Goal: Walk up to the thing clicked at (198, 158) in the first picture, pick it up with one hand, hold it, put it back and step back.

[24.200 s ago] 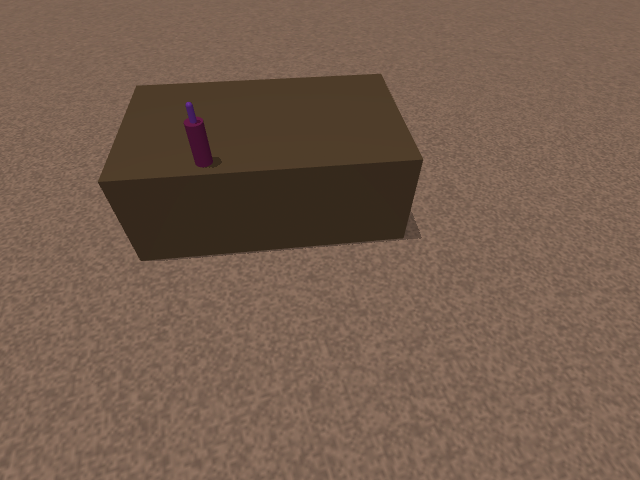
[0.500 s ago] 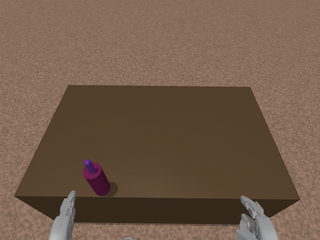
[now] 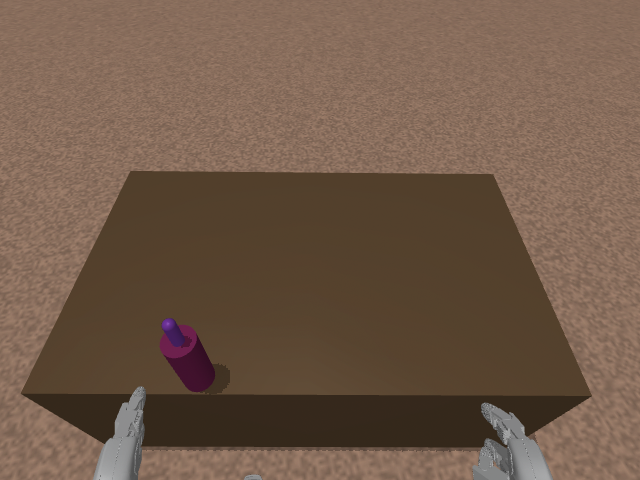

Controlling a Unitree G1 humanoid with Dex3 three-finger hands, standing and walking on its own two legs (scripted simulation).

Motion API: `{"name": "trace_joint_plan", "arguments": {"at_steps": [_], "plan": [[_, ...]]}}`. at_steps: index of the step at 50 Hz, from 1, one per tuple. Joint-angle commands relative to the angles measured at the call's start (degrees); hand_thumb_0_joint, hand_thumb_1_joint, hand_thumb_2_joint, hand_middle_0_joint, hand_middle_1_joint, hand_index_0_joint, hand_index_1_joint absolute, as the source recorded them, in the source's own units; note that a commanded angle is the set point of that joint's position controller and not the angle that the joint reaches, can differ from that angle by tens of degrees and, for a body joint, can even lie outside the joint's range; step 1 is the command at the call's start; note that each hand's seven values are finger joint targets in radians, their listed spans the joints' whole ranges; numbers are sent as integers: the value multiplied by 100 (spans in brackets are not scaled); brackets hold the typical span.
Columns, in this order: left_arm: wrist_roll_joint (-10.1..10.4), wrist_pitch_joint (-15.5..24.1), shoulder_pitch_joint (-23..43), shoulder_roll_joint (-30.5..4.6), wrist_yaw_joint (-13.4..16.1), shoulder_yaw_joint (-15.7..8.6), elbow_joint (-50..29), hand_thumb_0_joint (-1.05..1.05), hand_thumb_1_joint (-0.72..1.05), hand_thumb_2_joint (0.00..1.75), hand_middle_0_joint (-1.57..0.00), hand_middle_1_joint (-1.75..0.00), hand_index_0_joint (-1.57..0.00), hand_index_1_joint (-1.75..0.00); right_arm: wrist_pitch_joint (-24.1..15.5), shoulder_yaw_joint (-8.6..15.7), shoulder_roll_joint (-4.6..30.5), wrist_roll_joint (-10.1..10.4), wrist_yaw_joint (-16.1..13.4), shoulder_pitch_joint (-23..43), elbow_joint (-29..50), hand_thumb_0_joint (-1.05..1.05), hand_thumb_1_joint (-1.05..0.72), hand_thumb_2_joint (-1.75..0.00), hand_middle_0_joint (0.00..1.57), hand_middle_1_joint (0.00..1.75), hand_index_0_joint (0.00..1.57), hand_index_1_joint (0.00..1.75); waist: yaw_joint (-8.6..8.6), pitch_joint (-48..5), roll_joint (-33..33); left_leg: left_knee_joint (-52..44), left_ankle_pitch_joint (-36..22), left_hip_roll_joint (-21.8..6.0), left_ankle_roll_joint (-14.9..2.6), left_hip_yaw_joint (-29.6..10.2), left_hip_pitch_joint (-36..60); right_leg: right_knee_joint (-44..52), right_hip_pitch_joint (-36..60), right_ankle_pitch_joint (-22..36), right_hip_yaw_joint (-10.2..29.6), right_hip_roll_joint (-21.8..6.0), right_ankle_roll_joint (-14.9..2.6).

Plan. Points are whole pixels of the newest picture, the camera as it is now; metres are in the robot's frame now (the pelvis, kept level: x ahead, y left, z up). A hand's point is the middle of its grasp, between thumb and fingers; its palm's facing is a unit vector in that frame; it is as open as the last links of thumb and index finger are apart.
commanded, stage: home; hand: left
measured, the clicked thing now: (185, 352) +0.38 +0.24 -0.18
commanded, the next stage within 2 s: stand in 0.40 s
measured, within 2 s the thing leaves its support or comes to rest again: neither
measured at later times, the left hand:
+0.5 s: hand out of the picture +0.16 +0.18 -0.06, palm faces +0.05 -0.94 -0.34, open 17.4 cm
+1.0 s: hand out of the picture +0.05 +0.26 -0.10, palm faces -0.02 -0.93 -0.38, open 8.6 cm
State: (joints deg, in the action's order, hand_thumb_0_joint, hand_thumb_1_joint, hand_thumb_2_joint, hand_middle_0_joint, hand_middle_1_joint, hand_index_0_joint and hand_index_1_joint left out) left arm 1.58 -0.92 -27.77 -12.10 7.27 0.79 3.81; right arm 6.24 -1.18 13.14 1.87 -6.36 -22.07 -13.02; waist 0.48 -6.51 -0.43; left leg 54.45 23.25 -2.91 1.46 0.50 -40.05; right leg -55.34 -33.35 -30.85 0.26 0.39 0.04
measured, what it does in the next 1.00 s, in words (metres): stands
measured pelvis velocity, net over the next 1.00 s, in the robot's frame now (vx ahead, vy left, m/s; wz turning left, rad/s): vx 0.00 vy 0.01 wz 0.01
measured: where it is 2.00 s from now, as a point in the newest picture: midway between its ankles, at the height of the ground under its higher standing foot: outside the picture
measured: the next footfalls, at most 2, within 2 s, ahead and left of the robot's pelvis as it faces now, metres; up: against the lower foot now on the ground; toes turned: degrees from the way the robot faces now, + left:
none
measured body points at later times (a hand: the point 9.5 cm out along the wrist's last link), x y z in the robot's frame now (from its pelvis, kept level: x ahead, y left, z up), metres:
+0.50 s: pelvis +0.00 +0.00 +0.01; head +0.03 -0.01 +0.46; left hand +0.16 +0.23 -0.03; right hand +0.16 -0.25 -0.08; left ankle +0.04 +0.14 -0.68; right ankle -0.03 -0.12 -0.68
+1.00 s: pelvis +0.00 +0.01 +0.05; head +0.01 +0.00 +0.49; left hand +0.06 +0.31 -0.08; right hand +0.08 -0.28 -0.09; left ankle +0.04 +0.14 -0.68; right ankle -0.03 -0.12 -0.68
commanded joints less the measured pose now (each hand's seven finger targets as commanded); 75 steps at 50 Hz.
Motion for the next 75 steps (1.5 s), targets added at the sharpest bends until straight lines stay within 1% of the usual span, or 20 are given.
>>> {"name": "trace_joint_plan", "arguments": {"at_steps": [1,5,6,13,15,22,23,25,26,28,30,36,43,44,50,54,59,66,70,75], "plan": [[-46,272,123,-605,143,-322,-1129,0,-49,9,-6,-6,-5,-6,-439,314,591,2,-129,377,367,0,-90,-90,20,30,20,30,87,-267,-146,-689,-837,129,-202,183,1094,1144,-367,1460,-111,65,17],[-59,203,86,-661,192,-384,-1159,0,-51,8,-5,-6,-5,-6,-549,337,588,-23,-164,568,80,0,-90,-90,20,30,20,30,46,-588,-69,-616,-1156,119,-233,128,1233,1147,-132,1801,-130,55,49],[-58,179,139,-638,187,-322,-1149,0,-53,6,-5,-6,-5,-6,-571,335,609,-26,-175,609,25,0,-90,-90,20,30,20,30,103,-487,-25,-642,-1126,114,-232,124,1251,1163,-160,1785,-131,54,57],[-83,-8,-13,-555,218,-301,-952,0,-55,6,-5,-6,-5,-6,-797,365,632,-56,-212,791,-254,0,-90,-90,20,30,20,30,50,-627,182,-662,-1275,107,-237,93,1298,1186,26,1884,-189,75,49],[-85,-55,74,-520,224,-279,-906,0,-54,6,-5,-6,-5,-6,-855,350,625,-56,-223,871,-296,0,-90,-90,20,30,20,30,84,-394,188,-712,-1016,117,-234,124,1230,1299,-103,1628,-171,63,46],[-92,-240,247,-646,235,-368,-1159,0,-55,5,-5,-5,-5,-5,-1046,327,606,-71,-248,932,-455,0,-90,-90,20,30,20,30,32,-470,-106,-873,-795,136,-205,104,1281,1361,-37,1323,-181,70,-10],[-824,7,845,-1560,-93,-557,852,0,-57,4,-5,-5,-5,-5,-911,529,1320,-700,72,1166,-1813,0,-90,-90,20,30,20,30,-2,207,190,-892,-1331,-21,-366,-261,1726,1514,543,1729,335,-375,-405],[-781,215,779,-1662,-312,-627,1552,0,-57,4,-5,-5,-5,-5,-823,548,1236,-765,284,1180,-2082,0,-90,-90,20,30,20,30,41,-97,438,-831,-1352,41,-504,-173,1682,1543,929,2313,711,-571,-543],[-725,272,820,-1569,-373,-553,1660,0,-49,12,-13,-13,-13,-13,-819,530,1184,-697,347,1261,-2094,0,-90,-90,20,30,20,30,14,-2,292,-1005,-1351,14,-518,-242,1741,1648,792,1965,724,-553,-565],[-575,380,1027,-1579,-471,-463,1966,0,-33,28,-20,-29,-20,-29,-860,536,1254,-523,507,1308,-2243,0,-90,-90,20,30,20,30,-34,91,210,-1201,-1148,-23,-526,-355,1967,1750,792,1612,648,-532,-502],[-497,385,1149,-1588,-515,-448,2348,0,-17,44,-20,-30,-20,-30,-863,570,1289,-447,586,1321,-2468,0,-90,-90,20,30,20,30,-17,179,167,-1352,-1066,-38,-507,-378,2139,1909,676,1453,649,-502,-471],[-431,413,1306,-1685,-503,-461,3336,0,31,90,-20,-30,-20,-30,-876,580,1384,-445,594,1371,-3068,0,-90,-90,20,30,20,30,-36,282,-18,-1727,-1688,-182,-538,-554,2395,2046,1235,2083,528,-452,-357],[-356,360,1306,-1795,-471,-437,4239,0,87,90,-20,-30,-20,-30,-822,545,1520,-402,546,1372,-3729,0,-90,-90,20,30,20,30,-66,389,-32,-2250,-1902,-290,-505,-626,2753,2537,1703,2299,491,-504,-305],[-353,363,1344,-1814,-472,-425,4347,0,90,90,-20,-30,-20,-30,-813,528,1515,-385,542,1378,-3817,0,-90,-90,20,30,20,30,-56,343,73,-2192,-2110,-249,-471,-530,2827,2625,1843,2583,525,-563,-302],[-313,281,1532,-1832,-490,-364,4914,0,90,90,-20,-30,-20,-30,-745,465,1597,-367,534,1529,-4269,0,-90,-90,20,30,20,30,-54,742,-1,-2984,-1288,-334,-401,-663,2888,3208,1954,1836,476,-554,-241],[-295,306,1610,-1858,-514,-343,5222,0,90,90,-20,-30,-20,-30,-768,436,1614,-333,536,1537,-4510,0,-90,-90,20,30,20,30,-32,807,54,-3116,-1595,-313,-344,-587,3055,3467,2152,2085,501,-632,-192],[-291,292,1707,-1820,-544,-308,5517,0,90,90,-20,-30,-20,-30,-757,406,1586,-314,553,1627,-4715,0,-90,-90,20,30,20,30,-48,995,42,-3406,-1163,-310,-278,-605,3141,3787,2123,1601,462,-620,-156],[-286,321,1878,-1824,-551,-299,5751,0,90,90,-20,-30,-20,-30,-766,380,1565,-296,550,1633,-4888,0,-90,-90,20,30,20,30,-20,862,102,-3446,-1671,-352,-257,-545,3325,3961,2401,2093,497,-716,-97],[-288,286,1933,-1820,-566,-303,5849,0,90,90,-20,-30,-20,-30,-738,383,1658,-291,552,1661,-4969,0,-90,-90,20,30,20,30,-24,990,-71,-3662,-1262,-355,-235,-588,3200,4016,2383,1736,427,-658,-88],[-284,293,1997,-1844,-568,-304,5929,0,90,90,-20,-30,-20,-30,-756,368,1626,-282,543,1685,-5008,0,-90,-90,20,30,20,30,-20,796,18,-3593,-1679,-385,-259,-542,3386,4056,2505,2075,461,-725,-80]]}}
